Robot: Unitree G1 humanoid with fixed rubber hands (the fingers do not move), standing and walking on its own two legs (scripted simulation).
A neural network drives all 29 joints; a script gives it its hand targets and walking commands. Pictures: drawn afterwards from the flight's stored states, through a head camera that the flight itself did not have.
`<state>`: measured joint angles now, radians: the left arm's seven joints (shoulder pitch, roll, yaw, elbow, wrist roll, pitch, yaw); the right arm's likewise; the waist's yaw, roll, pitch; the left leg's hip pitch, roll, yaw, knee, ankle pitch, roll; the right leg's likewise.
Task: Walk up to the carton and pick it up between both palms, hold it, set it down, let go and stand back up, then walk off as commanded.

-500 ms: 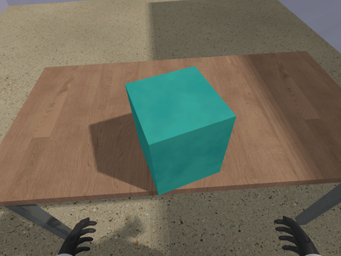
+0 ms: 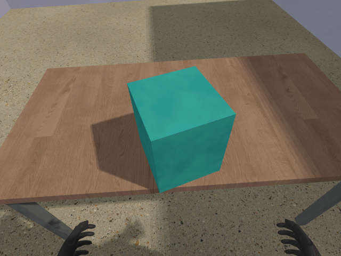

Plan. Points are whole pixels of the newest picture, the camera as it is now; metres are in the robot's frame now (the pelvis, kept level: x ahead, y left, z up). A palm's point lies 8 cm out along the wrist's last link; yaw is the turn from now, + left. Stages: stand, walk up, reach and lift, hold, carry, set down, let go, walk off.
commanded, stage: stand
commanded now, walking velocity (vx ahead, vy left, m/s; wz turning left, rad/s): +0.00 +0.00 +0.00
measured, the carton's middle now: (177, 130) +0.44 +0.02 +0.01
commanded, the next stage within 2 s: none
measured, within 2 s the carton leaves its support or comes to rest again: neither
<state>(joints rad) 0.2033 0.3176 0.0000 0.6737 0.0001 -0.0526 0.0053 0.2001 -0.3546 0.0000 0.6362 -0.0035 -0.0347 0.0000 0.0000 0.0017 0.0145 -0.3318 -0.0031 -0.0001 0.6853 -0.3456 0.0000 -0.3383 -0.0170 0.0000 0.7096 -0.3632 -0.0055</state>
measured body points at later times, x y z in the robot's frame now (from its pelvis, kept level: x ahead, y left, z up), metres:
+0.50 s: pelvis -0.01 +0.01 +0.00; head +0.00 +0.01 +0.45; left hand +0.13 +0.29 -0.10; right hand +0.14 -0.28 -0.08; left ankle +0.01 +0.13 -0.72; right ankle +0.01 -0.12 -0.72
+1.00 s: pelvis -0.01 +0.01 +0.00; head +0.00 +0.02 +0.45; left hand +0.12 +0.29 -0.10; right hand +0.13 -0.28 -0.09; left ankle +0.01 +0.13 -0.72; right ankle +0.01 -0.12 -0.72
